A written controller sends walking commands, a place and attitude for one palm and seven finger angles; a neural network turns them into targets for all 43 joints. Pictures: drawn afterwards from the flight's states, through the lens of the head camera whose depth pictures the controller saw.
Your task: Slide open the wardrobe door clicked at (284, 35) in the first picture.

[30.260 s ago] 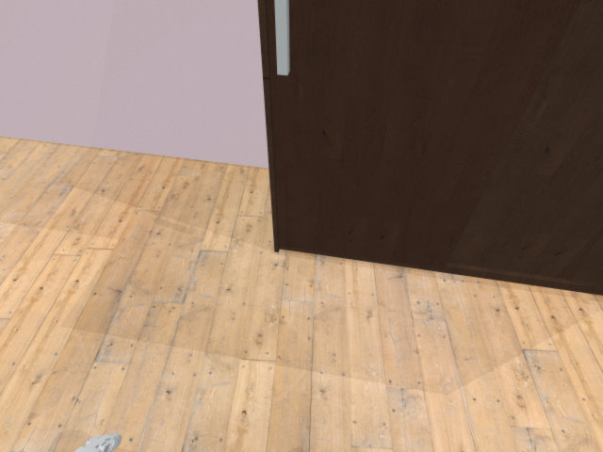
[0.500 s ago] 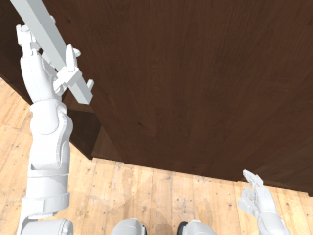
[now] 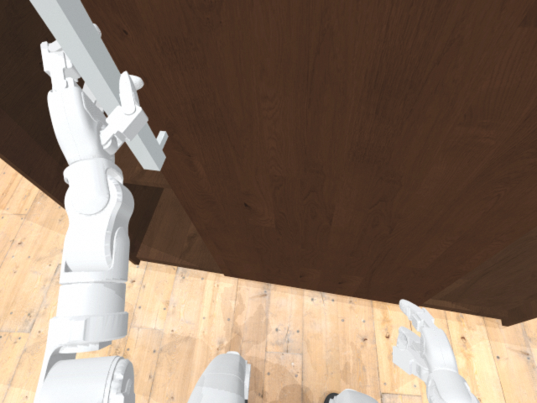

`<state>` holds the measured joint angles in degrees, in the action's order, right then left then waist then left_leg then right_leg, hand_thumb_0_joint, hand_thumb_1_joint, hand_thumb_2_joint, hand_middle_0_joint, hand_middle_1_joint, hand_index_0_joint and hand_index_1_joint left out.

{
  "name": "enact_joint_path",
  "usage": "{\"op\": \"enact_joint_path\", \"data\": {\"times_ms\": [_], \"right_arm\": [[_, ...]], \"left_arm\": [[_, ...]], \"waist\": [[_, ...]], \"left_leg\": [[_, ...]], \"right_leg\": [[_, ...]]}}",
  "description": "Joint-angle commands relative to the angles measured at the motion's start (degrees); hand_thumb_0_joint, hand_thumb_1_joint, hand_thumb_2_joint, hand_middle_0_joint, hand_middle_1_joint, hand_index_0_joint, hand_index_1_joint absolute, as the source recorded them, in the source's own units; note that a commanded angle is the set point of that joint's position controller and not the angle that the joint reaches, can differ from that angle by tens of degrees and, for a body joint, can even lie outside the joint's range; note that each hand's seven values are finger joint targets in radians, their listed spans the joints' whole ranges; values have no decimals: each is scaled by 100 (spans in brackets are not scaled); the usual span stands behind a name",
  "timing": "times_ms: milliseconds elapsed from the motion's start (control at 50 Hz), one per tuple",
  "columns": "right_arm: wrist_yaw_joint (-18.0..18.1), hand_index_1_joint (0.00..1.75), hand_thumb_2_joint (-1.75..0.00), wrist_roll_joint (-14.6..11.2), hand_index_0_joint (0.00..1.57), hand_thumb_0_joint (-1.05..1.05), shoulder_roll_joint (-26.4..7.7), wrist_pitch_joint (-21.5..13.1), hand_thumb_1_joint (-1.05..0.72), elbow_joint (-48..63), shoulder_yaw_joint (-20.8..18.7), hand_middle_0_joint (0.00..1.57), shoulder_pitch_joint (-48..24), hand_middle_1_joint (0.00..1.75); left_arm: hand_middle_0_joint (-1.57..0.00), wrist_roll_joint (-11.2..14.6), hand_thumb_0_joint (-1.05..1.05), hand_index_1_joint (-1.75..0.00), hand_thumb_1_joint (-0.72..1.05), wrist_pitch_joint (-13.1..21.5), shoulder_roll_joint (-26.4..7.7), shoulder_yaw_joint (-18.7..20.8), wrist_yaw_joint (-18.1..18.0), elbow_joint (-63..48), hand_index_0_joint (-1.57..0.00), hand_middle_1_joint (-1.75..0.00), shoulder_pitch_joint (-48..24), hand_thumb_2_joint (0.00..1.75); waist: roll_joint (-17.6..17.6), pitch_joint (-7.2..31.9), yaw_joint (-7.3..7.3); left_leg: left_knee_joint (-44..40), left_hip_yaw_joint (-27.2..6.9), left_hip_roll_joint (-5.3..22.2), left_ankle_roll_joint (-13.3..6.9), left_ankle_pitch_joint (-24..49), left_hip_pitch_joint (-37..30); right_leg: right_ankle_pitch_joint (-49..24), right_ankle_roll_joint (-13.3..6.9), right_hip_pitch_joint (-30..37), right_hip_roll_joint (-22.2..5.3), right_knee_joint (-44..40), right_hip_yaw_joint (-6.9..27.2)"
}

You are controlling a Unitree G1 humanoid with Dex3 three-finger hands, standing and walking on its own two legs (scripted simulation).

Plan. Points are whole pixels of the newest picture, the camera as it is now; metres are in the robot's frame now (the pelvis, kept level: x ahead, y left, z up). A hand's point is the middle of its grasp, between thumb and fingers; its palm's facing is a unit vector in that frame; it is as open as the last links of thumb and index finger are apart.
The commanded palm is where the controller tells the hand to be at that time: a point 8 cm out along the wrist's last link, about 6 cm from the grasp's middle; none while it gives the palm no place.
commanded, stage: step sideways, sliding the door along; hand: left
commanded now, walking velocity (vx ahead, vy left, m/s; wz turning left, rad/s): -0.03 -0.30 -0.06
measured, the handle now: (111, 65) +0.44 +0.24 +0.22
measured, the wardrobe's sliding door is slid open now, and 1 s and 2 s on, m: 0.37 0.52 0.52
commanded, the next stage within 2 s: stop walking and hold the door there in 0.78 s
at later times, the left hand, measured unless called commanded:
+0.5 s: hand (240, 117) +0.39 +0.08 +0.20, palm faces +0.41 -0.91 -0.02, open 7.8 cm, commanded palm +0.35 +0.06 +0.17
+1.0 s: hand (254, 119) +0.39 +0.07 +0.19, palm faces +0.53 -0.82 -0.21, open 7.9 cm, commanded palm +0.35 +0.08 +0.16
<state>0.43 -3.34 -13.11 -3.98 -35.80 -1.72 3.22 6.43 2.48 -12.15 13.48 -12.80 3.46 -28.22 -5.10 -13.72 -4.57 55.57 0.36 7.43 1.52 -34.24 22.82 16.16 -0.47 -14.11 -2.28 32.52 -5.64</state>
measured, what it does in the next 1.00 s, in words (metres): steps to the right: left foot, then right foot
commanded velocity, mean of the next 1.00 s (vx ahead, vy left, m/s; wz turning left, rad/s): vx -0.10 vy -0.22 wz -0.07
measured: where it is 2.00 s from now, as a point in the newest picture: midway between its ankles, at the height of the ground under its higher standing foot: outside the picture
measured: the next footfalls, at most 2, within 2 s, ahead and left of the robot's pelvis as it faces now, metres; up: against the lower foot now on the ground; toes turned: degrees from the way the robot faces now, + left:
left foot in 0.10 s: +0.05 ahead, +0.12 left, +0.00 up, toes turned +10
right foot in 0.48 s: +0.05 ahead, -0.28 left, +0.00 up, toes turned -6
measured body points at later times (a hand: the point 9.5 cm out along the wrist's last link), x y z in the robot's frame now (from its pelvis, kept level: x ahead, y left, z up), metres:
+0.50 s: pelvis -0.01 -0.15 -0.01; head +0.07 -0.15 +0.43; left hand +0.36 +0.13 +0.20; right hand +0.21 -0.33 -0.11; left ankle +0.01 +0.10 -0.73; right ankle +0.01 -0.27 -0.74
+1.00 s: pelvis +0.00 -0.26 +0.00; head +0.08 -0.24 +0.45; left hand +0.36 +0.11 +0.21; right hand +0.18 -0.47 -0.10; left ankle -0.01 -0.05 -0.73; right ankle +0.03 -0.42 -0.70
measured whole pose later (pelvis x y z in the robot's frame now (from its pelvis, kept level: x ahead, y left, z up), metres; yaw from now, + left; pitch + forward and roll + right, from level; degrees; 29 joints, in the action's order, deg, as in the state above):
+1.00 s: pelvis +0.00 -0.26 +0.00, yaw -4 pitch -2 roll -5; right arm -1.7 -2.7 -10.7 -4.3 -34.1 -0.6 8.7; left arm 3.7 6.7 -30.3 23.5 -6.1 18.4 -28.6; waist -3.6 -11.5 -6.9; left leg 30.7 7.5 19.5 8.2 -16.1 9.9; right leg 16.3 2.7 -19.4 0.0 39.1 -4.6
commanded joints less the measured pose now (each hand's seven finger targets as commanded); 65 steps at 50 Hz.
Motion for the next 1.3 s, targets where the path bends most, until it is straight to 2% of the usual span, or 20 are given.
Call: {"op": "enact_joint_path", "data": {"times_ms": [0, 40, 60, 80, 220, 380, 440, 480, 500, 560, 640, 680, 860, 880, 940, 980, 1020, 1040, 1120, 1280], "right_arm": [[207, 30, -90, 46, 20, 0, -260, -139, -90, 736, -69, 20, -203, 30], [257, 30, -90, 67, 20, 0, -448, -16, -90, 749, -296, 20, -76, 30], [200, 30, -90, 105, 20, 0, -815, -76, -90, 865, -486, 20, -33, 30], [12, 30, -90, 125, 20, 0, -786, -93, -90, 903, -414, 20, -18, 30], [-207, 30, -90, 96, 20, 0, -819, -202, -90, 926, -475, 20, -16, 30], [-194, 30, -90, 49, 20, 0, -659, -400, -90, 1002, -359, 20, 180, 30], [-186, 30, -90, -99, 20, 0, -484, -458, -90, 996, -257, 20, 117, 30], [-28, 30, -90, -43, 20, 0, -215, -437, -90, 1064, -161, 20, -283, 30], [56, 30, -90, -32, 20, 0, -300, -395, -90, 949, -238, 20, -137, 30], [179, 30, -90, -2, 20, 0, -264, -361, -90, 684, -96, 20, -237, 30], [253, 30, -90, 23, 20, 0, -458, -112, -90, 717, -273, 20, 13, 30], [54, 30, -90, 55, 20, 0, -817, -163, -90, 849, -463, 20, 120, 30], [-227, 30, -90, 40, 20, 0, -845, -291, -90, 899, -461, 20, 307, 30], [-80, 30, -90, 134, 20, 0, -1183, -134, -90, 385, -535, 20, 681, 30], [-67, 30, -90, 23, 20, 0, -954, -224, -90, 732, -328, 20, 597, 30], [-59, 30, -90, -42, 20, 0, -975, -292, -90, 624, -326, 20, 666, 30], [147, 30, -90, 32, 20, 0, -802, -166, -90, 739, -218, 20, 442, 30], [255, 30, -90, 33, 20, 0, -780, -155, -90, 707, -175, 20, 334, 30], [355, 30, -90, 5, 20, 0, -1137, -156, -90, 250, -120, 20, 265, 30], [385, 30, -90, 19, 20, 0, -1291, -119, -90, 166, -222, 20, 551, 30]], "left_arm": [[-45, -274, 0, -140, 90, 1077, -261, -1502, 551, -2632, -45, -140, -2377, 90], [-45, -199, 0, -140, 90, 1145, -115, -1754, 636, -2652, -45, -140, -2497, 90], [-45, -115, 0, -140, 90, 1102, 154, -1959, 745, -2769, -45, -140, -2492, 90], [-45, -206, 0, -140, 90, 1070, 308, -2010, 852, -2531, -45, -140, -2561, 90], [-45, -334, 0, -140, 90, 735, 357, -2166, 985, -2135, -45, -140, -3034, 90], [-45, -266, 0, -140, 90, 841, 97, -1918, 958, -1594, -45, -140, -2879, 90], [-45, -332, 0, -140, 90, 896, -248, -1680, 912, -1545, -45, -140, -2764, 90], [-45, -421, 0, -140, 90, 907, -1008, -1214, 811, -1478, -45, -140, -2653, 90], [-45, -316, 0, -140, 90, 876, -1074, -994, 770, -1537, -45, -140, -2368, 90], [-45, -208, 0, -140, 90, 1010, -517, -1212, 590, -2171, -45, -140, -2664, 90], [-45, -178, 0, -140, 90, 1227, -490, -1329, 581, -2294, -45, -140, -2615, 90], [-45, -137, 0, -140, 90, 1135, -204, -1447, 752, -2334, -45, -140, -2591, 90], [-45, -298, 0, -140, 90, 736, -673, -1199, 924, -1607, -45, -140, -2889, 90], [-45, -501, 0, -140, 90, 680, -3815, 1942, 645, 790, -45, -140, -1515, 90], [-45, -490, 0, -140, 90, 861, -2897, 841, 837, 406, -45, -140, -1820, 90], [-45, -574, 0, -140, 90, 986, -3372, 1233, 820, 832, -45, -140, -1651, 90], [-45, -720, 0, -140, 90, 906, -4537, 2089, 710, 1917, -45, -140, -981, 90], [-45, -638, 0, -140, 90, 716, -4716, 2459, 594, 2062, -45, -140, -877, 90], [-45, -536, 0, -140, 90, 886, -5266, 3317, 381, 2443, -45, -140, -897, 90], [-45, -613, 0, -140, 90, 932, -4750, 2645, 468, 2884, -45, -140, -1109, 90]], "waist": [[1470, 3268, 541], [1024, 3565, 726], [-399, 3783, 675], [-314, 4027, 586], [-1059, 2962, 577], [-1747, 2980, 637], [-739, 3157, 483], [1682, 3005, 322], [2269, 3206, 210], [1596, 3233, 404], [1139, 3658, 651], [-755, 4160, 512], [-1616, 2917, 550], [-1633, 2943, 421], [-2212, 2780, 412], [-1390, 3035, 334], [1603, 3194, 190], [1402, 3140, 267], [1657, 3118, 271], [1287, 2742, 411]], "left_leg": [[-2116, 408, -205, 56, 1154, -256], [-3168, 53, 521, -211, 4836, -2744], [-2931, -1808, 2262, -1042, 8479, -4275], [-2653, -2016, 2793, -1470, 9119, -4222], [-2880, 123, 1768, -849, 6356, -3106], [-2447, 580, 1472, -475, 6551, -2955], [-1378, 623, 813, -708, 5145, -2453], [447, 572, -320, -405, -397, -20], [1258, 102, -436, 33, -809, 234], [-195, -51, -182, -25, -323, 530], [-3172, 257, 337, -115, 4102, -2315], [-2591, -1762, 2761, -1387, 9768, -4548], [-2827, 546, 1624, -681, 7270, -3355], [-2959, 776, 1559, -668, 7235, -3199], [-2202, 1082, 1262, -361, 6557, -2890], [-1052, 1167, 662, -167, 5268, -2443], [1058, 603, -568, -129, -316, 447], [1328, -74, -340, -79, -429, 758], [1108, -418, -335, -43, 339, 812], [-1843, 59, -575, -192, 1430, -784]], "right_leg": [[-6251, -660, 2399, -1096, 435, 845], [-3870, -146, 555, -644, 1279, 414], [-44, 228, -1481, 20, 2280, 334], [1942, 180, -1594, 0, 3070, 931], [618, 307, -1548, -50, 2639, 388], [188, 309, -175, 419, 394, -174], [-2302, 284, 895, 180, -1129, -20], [-6878, -427, 1757, -1547, -714, 1608], [-7694, -595, 1922, -1715, -360, 1828], [-7024, -945, 2608, -1513, 106, 1579], [-4721, -276, 1121, -766, 1031, 710], [1830, 239, -1557, 2, 2478, 813], [370, 333, -1066, 294, 1771, 22], [364, 431, -1040, 446, 1742, -94], [-93, 351, -477, 478, 56, -331], [-1855, 313, 488, 398, -1099, -237], [-7175, -618, 2212, -1586, -477, 2225], [-7511, -655, 2164, -2106, -314, 2040], [-5714, -785, 1935, -1834, -286, 1644], [-1954, -523, 392, -1385, -1018, 1314]]}}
